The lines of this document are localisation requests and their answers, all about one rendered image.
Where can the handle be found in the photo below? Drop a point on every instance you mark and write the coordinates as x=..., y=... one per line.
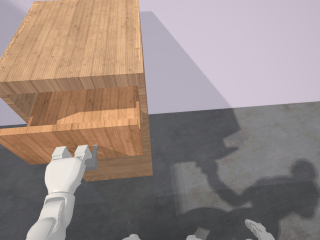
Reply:
x=92, y=163

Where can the drawer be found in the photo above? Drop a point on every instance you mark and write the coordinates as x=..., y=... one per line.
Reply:
x=107, y=117

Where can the left robot hand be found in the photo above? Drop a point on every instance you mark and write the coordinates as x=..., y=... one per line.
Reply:
x=64, y=173

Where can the cabinet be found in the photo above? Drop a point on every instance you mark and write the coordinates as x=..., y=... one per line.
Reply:
x=66, y=45

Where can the left robot forearm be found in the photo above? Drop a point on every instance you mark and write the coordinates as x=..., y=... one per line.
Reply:
x=54, y=218

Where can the right robot hand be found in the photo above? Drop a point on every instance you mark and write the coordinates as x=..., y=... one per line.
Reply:
x=258, y=230

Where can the left robot shin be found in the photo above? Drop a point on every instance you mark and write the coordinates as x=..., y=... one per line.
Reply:
x=134, y=235

